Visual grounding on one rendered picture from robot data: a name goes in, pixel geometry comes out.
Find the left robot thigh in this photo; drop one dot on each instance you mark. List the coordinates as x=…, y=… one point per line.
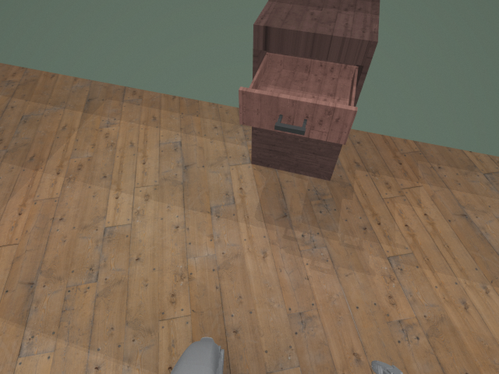
x=201, y=357

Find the handle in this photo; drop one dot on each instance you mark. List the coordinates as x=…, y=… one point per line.
x=290, y=128

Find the drawer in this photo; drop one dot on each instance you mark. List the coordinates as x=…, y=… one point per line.
x=301, y=88

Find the cabinet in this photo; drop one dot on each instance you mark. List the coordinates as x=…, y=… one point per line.
x=338, y=31

